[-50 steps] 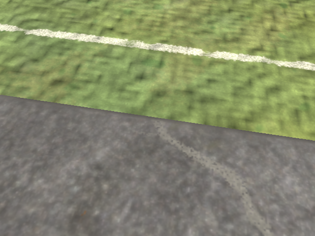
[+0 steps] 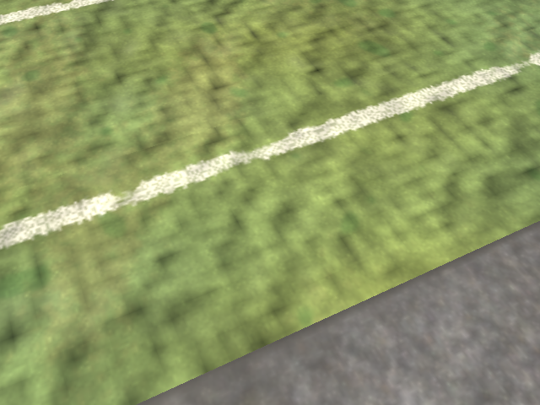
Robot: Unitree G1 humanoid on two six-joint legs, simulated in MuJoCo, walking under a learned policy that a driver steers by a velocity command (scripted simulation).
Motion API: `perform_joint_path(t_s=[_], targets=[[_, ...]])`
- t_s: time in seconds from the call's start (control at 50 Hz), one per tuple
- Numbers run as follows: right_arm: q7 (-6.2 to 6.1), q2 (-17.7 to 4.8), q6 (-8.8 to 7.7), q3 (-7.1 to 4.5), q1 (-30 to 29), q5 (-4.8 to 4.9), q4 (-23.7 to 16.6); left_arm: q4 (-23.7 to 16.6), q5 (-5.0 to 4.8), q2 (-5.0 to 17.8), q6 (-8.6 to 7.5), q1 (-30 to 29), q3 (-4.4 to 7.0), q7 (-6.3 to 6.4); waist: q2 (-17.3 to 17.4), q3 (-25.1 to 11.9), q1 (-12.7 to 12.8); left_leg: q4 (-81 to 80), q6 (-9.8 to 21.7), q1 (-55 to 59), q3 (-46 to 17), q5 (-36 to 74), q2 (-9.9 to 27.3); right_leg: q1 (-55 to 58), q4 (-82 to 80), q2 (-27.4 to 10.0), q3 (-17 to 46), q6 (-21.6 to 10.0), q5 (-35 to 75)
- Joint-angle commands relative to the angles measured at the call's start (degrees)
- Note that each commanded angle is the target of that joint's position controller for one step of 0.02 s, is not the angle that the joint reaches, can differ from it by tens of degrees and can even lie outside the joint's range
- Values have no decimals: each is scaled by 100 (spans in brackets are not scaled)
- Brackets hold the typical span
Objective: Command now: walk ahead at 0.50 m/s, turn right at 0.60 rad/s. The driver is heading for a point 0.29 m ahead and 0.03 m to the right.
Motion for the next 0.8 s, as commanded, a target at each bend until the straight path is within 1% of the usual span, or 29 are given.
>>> perform_joint_path(t_s=[0.02,0.08,0.1,0.14,0.16,0.18,0.2,0.22,0.24,0.26,0.28,0.3,0.32,0.34,0.36,0.38,0.42,0.48,0.52,0.56,0.6,0.62,0.64,0.66,0.68,0.7,0.72,0.74,0.8], targets=[[-25,-921,-73,-220,-353,15,-305,-458,8,125,-91,-247,-3,-73,735,-14,68,-909,913,370,-774,1523,1568,-448,-704,-208,74,26,775],[-49,-1051,-15,-235,-221,58,-168,-587,5,26,-156,-803,-53,-188,676,122,-128,-896,767,452,-260,1635,1505,-158,-1639,-122,-225,-73,1411],[-53,-1080,15,-233,-177,84,-113,-651,16,-11,-172,-975,-68,-221,640,219,-159,-822,732,429,-151,1953,1497,-1,-1942,-63,-309,-117,1429],[-58,-1180,92,-248,-50,154,4,-763,42,15,-199,-1144,-50,-280,680,215,-131,-530,651,593,-26,2905,1555,331,-2360,119,-480,-232,1239],[-67,-1256,124,-264,-39,194,36,-783,67,94,-211,-1084,-9,-301,754,103,-38,-270,594,720,13,3528,1587,568,-2514,252,-549,-327,1054],[-87,-1352,146,-289,-75,243,43,-748,110,219,-217,-862,56,-307,855,-92,134,119,522,809,58,4242,1582,965,-2654,427,-635,-442,887],[-106,-1389,172,-295,-157,281,42,-597,142,396,-219,-306,159,-298,835,-407,486,796,398,784,159,4652,1475,1698,-3000,609,-695,-593,1080],[-115,-1269,170,-245,-140,272,40,-392,160,647,-203,384,290,-235,675,-783,862,1768,195,348,330,4440,1248,2846,-3372,730,-674,-764,1804],[-109,-930,127,-106,-25,35,-132,-300,210,1093,-145,1000,383,-102,-107,-1414,1023,3456,-101,-963,384,1960,883,4496,-3035,-235,425,-1087,4164],[8,-383,73,131,889,-128,-182,-494,336,1429,-145,621,285,-44,-1311,-2505,312,5503,-454,-2619,-206,-2971,114,6028,-2831,-2046,2867,-2369,6196],[49,-1004,90,8,692,51,105,-519,274,947,-128,759,211,-90,-441,-3244,812,5893,-464,-2427,-1153,-2785,265,5690,-3180,-1965,2876,-2452,5492],[50,-1095,140,-38,87,232,-87,-436,215,758,-143,434,135,-130,-317,-2285,747,5788,-439,-2860,-1019,-2469,493,5084,-3325,-1584,2009,-2179,5044],[-16,-961,180,0,-202,178,-139,-352,112,543,-165,117,78,-137,25,-1582,593,5328,-443,-2991,-902,-2093,661,4319,-3521,-1223,1539,-1867,4444],[-88,-926,251,-8,-279,106,-95,-334,107,405,-174,-148,25,-126,87,-1194,430,4992,-484,-2751,-910,-1787,769,3586,-3734,-1049,1281,-1706,4109],[-121,-905,353,-18,-107,93,-40,-316,166,414,-181,-350,20,-127,-23,-1043,204,4778,-526,-2176,-911,-1508,797,2850,-3978,-906,1015,-1633,3976],[-155,-822,433,-17,95,73,40,-291,240,437,-205,-497,33,-129,-111,-1032,64,4643,-577,-1739,-834,-1268,722,2374,-4143,-832,818,-1637,3928],[-217,-655,513,8,245,31,105,-189,285,386,-260,-682,25,-112,-208,-1030,-55,4047,-651,-1341,-785,-1032,667,1969,-4284,-724,494,-1664,3880],[-260,-518,567,52,-138,-11,55,24,278,348,-234,-696,13,-38,-278,-991,78,3036,-623,-1119,-831,-556,679,1928,-4389,-634,390,-1559,2859],[-255,-563,601,41,-395,16,22,164,291,349,-179,-624,1,-8,-310,-884,210,2560,-580,-975,-842,-334,652,1899,-4510,-644,520,-1513,1716],[-237,-588,615,26,-563,20,-5,293,280,305,-127,-590,-31,-10,-324,-691,265,2080,-505,-810,-829,-311,593,1839,-4542,-639,689,-1435,616],[-203,-498,587,43,-505,-49,36,383,219,170,-91,-675,-101,-20,-210,-521,109,1117,-359,-280,-704,174,482,1644,-4384,-451,697,-1155,-328],[-194,-554,565,48,-527,-116,16,495,225,28,-100,-471,-155,-26,-58,-436,119,681,-263,-35,-878,634,611,1551,-4263,-262,660,-880,-574],[-211,-832,545,14,-558,-136,-55,565,296,-30,-123,-216,-179,-32,380,-412,304,559,-99,127,-1293,1324,1028,1459,-3919,34,491,-611,-784],[-211,-1123,552,-73,-783,-61,19,627,273,-10,-124,135,-141,-27,1110,-322,648,635,104,-351,-1275,445,1062,1602,-3913,416,59,-411,-754],[-162,-767,529,-23,-826,-48,19,649,297,116,-92,-185,-134,12,1010,-256,405,429,87,-924,-1217,-516,866,2140,-3732,461,-77,-287,-423],[-139,-558,492,46,-831,-87,59,613,263,178,-51,-378,-100,43,925,-207,366,346,-15,-1141,-1152,-750,775,2339,-3646,418,-63,-313,-243],[-128,-517,454,71,-896,-100,74,650,245,124,-5,-395,-105,77,906,-191,381,365,-112,-1151,-1076,-508,704,2408,-3627,357,-11,-370,-81],[-121,-505,411,79,-900,-79,93,684,259,144,31,-360,-100,96,881,-198,359,424,-161,-1033,-1024,-246,667,2385,-3626,342,22,-405,81],[-146,-528,353,83,-708,-31,244,825,233,99,22,-315,-92,101,630,-389,295,645,-189,-688,-931,446,610,2482,-3573,293,42,-439,688]])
